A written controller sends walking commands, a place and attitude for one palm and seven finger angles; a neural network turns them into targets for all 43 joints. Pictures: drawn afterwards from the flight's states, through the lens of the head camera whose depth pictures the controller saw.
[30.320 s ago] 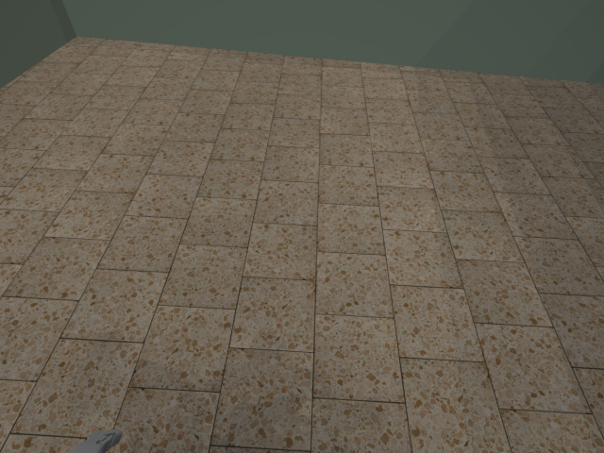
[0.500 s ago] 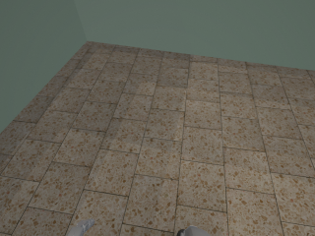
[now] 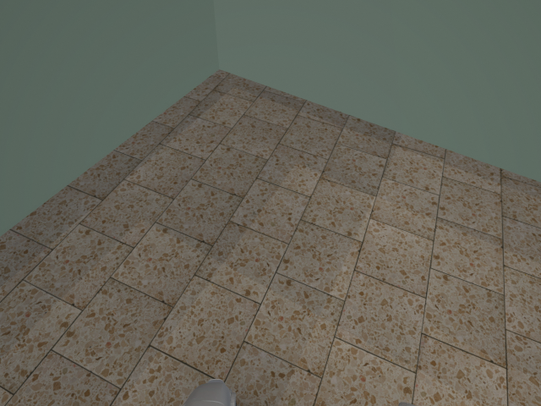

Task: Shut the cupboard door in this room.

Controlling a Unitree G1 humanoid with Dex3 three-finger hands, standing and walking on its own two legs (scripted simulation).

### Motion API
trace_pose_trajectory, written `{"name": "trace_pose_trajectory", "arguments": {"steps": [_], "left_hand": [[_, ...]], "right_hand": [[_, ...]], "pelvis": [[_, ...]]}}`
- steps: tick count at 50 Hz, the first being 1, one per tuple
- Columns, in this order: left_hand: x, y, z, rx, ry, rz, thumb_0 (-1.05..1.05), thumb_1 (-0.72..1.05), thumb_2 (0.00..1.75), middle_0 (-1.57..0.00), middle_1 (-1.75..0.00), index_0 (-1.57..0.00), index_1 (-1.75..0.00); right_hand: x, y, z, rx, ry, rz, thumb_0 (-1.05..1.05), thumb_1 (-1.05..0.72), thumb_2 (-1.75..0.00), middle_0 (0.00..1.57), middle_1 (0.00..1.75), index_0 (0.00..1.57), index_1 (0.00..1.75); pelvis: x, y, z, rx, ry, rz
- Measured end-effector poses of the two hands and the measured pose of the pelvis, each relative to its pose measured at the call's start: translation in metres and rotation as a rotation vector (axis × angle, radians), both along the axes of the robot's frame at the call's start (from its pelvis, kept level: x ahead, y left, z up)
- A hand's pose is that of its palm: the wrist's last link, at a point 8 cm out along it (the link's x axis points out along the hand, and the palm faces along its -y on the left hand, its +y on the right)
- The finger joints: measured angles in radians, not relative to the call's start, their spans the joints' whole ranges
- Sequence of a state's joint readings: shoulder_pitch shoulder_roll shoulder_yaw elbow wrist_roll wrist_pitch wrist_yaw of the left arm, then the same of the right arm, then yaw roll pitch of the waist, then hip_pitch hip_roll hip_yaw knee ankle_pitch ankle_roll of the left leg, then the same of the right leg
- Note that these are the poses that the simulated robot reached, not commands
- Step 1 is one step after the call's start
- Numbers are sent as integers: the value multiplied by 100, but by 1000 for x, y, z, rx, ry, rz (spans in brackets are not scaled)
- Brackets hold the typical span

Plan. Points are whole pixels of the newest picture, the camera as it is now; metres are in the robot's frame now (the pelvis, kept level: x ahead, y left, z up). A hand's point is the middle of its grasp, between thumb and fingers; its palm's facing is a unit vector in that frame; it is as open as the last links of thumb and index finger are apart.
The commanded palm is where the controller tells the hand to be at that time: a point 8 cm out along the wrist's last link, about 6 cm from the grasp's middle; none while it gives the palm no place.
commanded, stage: walk around to get in front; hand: left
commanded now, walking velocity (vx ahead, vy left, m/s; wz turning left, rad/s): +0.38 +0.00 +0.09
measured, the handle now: out of the picture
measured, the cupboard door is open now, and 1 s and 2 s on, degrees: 87 87 87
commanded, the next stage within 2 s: walk to a spot facing it in 0.30 s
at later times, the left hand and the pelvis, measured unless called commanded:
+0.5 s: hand (194, 296) +0.32 +0.19 -0.16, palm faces -0.07 -0.98 -0.21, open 7.4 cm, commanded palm none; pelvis +0.20 +0.01 +0.00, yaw -3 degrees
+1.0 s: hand (178, 307) +0.31 +0.22 -0.19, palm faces +0.28 -0.94 -0.20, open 7.3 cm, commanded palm none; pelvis +0.25 +0.00 -0.02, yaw +14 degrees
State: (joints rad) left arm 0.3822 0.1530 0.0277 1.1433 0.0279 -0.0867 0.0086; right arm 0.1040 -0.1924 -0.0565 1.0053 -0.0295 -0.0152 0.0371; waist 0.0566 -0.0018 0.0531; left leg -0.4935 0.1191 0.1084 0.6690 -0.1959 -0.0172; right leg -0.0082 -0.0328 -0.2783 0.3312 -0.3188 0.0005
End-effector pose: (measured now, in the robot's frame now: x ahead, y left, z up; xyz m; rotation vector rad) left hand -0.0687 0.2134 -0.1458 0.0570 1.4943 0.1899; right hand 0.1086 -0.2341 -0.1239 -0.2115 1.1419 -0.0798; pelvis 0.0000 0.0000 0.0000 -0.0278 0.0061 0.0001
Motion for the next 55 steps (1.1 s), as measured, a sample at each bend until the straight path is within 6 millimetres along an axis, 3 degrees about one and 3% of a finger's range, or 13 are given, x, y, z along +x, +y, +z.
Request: {"name": "trace_pose_trajectory", "arguments": {"steps": [4,7,9,13,18,25,29,32,36,41,46,50,55], "left_hand": [[6,7,-14,-44,97,40,0,91,90,-20,-30,-20,-30],[37,21,-14,-48,103,19,1,90,90,-20,-30,-20,-30],[72,32,-11,-34,59,-3,1,90,90,-20,-30,-20,-30],[157,50,-4,5,-78,-55,1,91,90,-20,-30,-20,-30],[260,55,8,39,-239,-101,1,91,90,-20,-30,-20,-30],[384,23,16,57,-344,-223,1,91,90,-20,-30,-19,-30],[436,-6,9,74,-419,-245,1,91,90,-20,-30,-20,-30],[442,-23,11,66,-437,-221,0,91,90,-20,-30,-20,-30],[423,-28,14,63,-398,-133,0,91,90,-20,-30,-20,-30],[405,-4,18,110,-381,-37,-3,93,90,-21,-30,-20,-30],[380,25,6,120,-357,52,-1,92,90,-21,-30,-20,-30],[353,54,-18,112,-335,132,0,91,90,-21,-30,-20,-30],[317,73,-15,109,-236,200,0,91,90,-20,-30,-20,-30]], "right_hand": [[54,28,-9,-9,-45,45,0,-91,-90,19,30,19,29],[64,43,-10,2,-51,13,0,-91,-90,20,30,20,29],[59,48,-9,10,-22,-28,0,-92,-90,20,30,20,29],[48,34,-2,-31,30,-114,-3,-96,-89,20,30,20,30],[24,28,-4,-25,170,-173,-2,-95,-90,20,30,20,29],[7,29,-18,46,338,-276,0,-92,-90,20,30,20,29],[14,22,-35,99,446,-281,0,-92,-90,20,30,20,29],[42,9,-39,104,459,-244,0,-91,-90,20,30,20,29],[101,-12,-38,76,374,-164,1,-91,-90,20,30,20,29],[182,-30,-26,15,213,-67,0,-91,-90,20,30,19,29],[246,-27,-7,-55,82,37,0,-92,-90,19,30,19,29],[281,-9,0,-114,2,126,0,-92,-90,19,30,19,29],[288,18,10,-128,13,205,0,-91,-90,20,30,19,29]], "pelvis": [[40,22,-14,4,-5,14],[62,32,-13,12,-26,7],[76,36,-8,14,-35,2],[105,40,2,25,-39,-5],[144,33,6,39,-33,-23],[201,7,-1,54,-30,-48],[233,-18,-17,61,-27,-15],[240,-26,-16,53,-38,29],[246,-30,-9,54,-42,71],[252,-27,-4,39,-33,131],[255,-14,-8,16,-28,196],[253,4,-22,-8,-20,251],[251,16,-12,-10,-4,305]]}}
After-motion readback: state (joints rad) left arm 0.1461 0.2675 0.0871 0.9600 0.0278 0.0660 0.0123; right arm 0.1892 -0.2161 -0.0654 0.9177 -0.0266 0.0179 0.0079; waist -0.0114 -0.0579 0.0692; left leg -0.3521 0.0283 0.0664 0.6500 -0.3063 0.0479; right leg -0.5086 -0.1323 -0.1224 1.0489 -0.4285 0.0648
